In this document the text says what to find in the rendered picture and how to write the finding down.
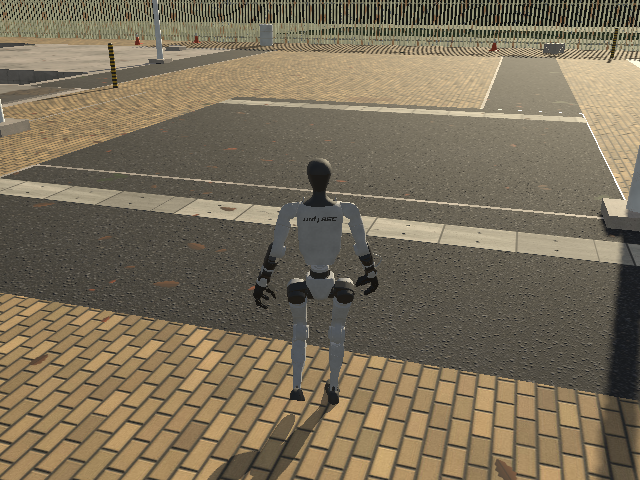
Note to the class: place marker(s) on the robot right thigh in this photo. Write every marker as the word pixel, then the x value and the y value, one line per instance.
pixel 343 297

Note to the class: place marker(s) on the left robot shin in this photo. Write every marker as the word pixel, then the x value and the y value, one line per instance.
pixel 298 356

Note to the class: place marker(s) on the right robot upper arm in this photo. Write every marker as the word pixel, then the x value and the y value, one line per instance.
pixel 351 211

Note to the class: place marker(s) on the robot right forearm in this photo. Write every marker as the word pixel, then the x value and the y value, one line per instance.
pixel 368 263

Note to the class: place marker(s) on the left robot upper arm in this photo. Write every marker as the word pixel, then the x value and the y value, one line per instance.
pixel 287 212

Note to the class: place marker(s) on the left robot hand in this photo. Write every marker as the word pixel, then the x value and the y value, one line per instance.
pixel 259 292

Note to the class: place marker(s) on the right robot hand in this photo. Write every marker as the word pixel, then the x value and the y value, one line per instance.
pixel 364 280

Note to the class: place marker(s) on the robot left forearm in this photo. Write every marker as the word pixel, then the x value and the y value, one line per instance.
pixel 267 268

